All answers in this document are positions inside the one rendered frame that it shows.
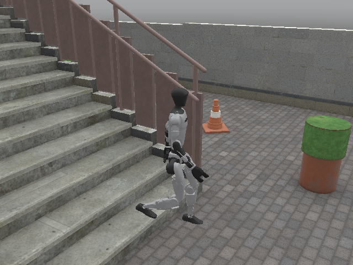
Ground stairs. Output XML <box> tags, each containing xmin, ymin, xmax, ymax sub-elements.
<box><xmin>0</xmin><ymin>19</ymin><xmax>197</xmax><ymax>265</ymax></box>

